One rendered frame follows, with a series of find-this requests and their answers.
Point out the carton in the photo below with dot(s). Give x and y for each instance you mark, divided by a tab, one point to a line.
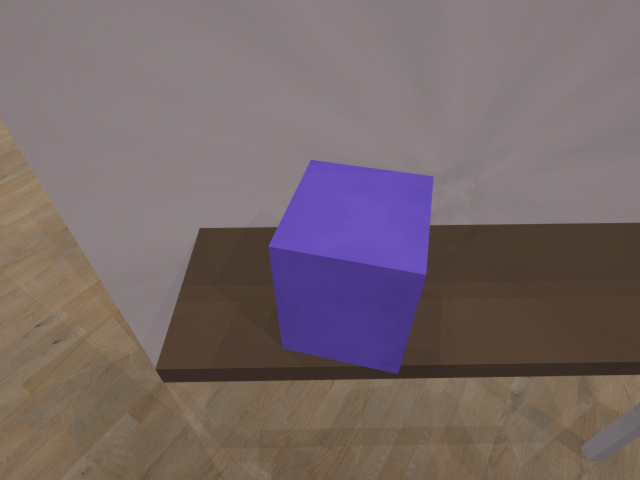
349	261

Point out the table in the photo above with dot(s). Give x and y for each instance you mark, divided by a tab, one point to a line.
502	300

